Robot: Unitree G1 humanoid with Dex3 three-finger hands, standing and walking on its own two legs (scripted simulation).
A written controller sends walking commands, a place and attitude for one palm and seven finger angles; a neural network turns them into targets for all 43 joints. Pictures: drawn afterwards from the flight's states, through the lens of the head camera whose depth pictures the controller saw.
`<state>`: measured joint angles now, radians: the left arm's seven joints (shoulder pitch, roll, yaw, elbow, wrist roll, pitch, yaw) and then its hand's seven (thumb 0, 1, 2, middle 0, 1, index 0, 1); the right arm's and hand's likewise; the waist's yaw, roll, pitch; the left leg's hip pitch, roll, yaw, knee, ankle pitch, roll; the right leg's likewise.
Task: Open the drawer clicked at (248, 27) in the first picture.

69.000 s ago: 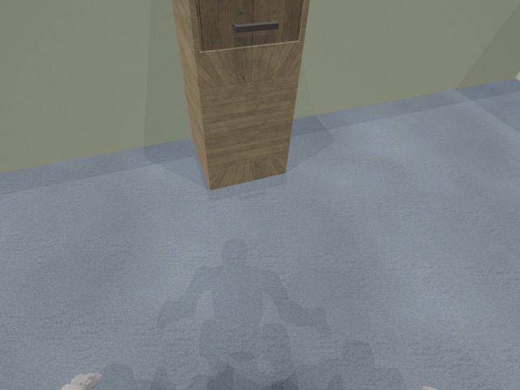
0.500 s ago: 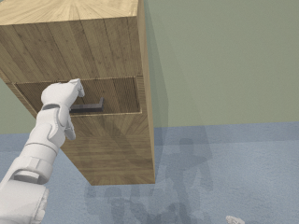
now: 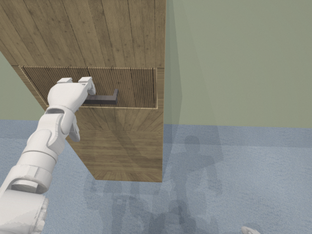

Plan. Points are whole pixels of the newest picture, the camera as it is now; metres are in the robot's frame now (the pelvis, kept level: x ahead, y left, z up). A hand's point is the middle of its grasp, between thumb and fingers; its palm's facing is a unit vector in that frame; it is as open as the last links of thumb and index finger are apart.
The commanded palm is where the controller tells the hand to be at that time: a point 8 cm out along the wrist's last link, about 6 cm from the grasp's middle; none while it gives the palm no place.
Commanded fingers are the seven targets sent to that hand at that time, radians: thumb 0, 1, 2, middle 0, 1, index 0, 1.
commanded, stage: lower the fingers behind the handle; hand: left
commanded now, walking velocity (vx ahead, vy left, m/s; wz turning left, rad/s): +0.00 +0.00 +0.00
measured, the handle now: (92, 95) +0.49 +0.23 +0.06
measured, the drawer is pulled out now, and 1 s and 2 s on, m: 0.00 0.00 0.00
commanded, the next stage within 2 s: lift the fingers back up to retry in 1.06 s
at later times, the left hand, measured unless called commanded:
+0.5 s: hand (79, 110) +0.42 +0.25 +0.07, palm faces +0.03 -0.02 -1.00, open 13.9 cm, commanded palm +0.39 +0.24 +0.11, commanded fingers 0.00 -0.50 0.30 -0.30 -1.20 -0.30 -1.20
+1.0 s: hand (79, 110) +0.42 +0.24 +0.07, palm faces +0.02 -0.01 -1.00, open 14.0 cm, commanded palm +0.39 +0.24 +0.10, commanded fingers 0.00 -0.50 0.30 -0.30 -1.20 -0.30 -1.20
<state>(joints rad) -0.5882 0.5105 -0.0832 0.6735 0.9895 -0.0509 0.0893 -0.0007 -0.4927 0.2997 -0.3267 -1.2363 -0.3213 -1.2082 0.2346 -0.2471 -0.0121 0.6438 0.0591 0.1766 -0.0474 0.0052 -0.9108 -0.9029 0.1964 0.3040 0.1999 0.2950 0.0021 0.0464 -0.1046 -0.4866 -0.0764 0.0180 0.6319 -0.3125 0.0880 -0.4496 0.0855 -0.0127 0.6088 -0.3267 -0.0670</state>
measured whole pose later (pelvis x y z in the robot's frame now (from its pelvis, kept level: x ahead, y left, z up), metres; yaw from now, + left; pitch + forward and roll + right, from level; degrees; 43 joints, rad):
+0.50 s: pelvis -0.01 +0.02 -0.01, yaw +0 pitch +11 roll -2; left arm -0.64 0.46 -0.13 0.74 1.03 -0.01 0.18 0.00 -0.49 0.30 -0.28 -1.34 -0.32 -1.20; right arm 0.27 -0.26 -0.01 0.63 0.06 0.21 -0.03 0.00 -0.91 -0.90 0.20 0.30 0.20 0.29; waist 0.00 0.03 -0.14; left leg -0.55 -0.08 0.03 0.69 -0.33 0.11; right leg -0.51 0.08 -0.01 0.67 -0.34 -0.05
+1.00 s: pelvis -0.02 +0.01 -0.01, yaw -1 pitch +12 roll -2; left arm -0.70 0.48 -0.13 0.81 1.03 0.01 0.18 0.00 -0.49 0.30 -0.24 -1.33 -0.28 -1.21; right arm 0.34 -0.26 -0.01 0.62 0.06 0.20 -0.04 0.01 -0.91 -0.90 0.20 0.30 0.20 0.30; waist -0.02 0.04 -0.15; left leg -0.62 -0.07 0.04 0.74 -0.33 0.11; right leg -0.58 0.08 -0.01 0.72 -0.34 -0.05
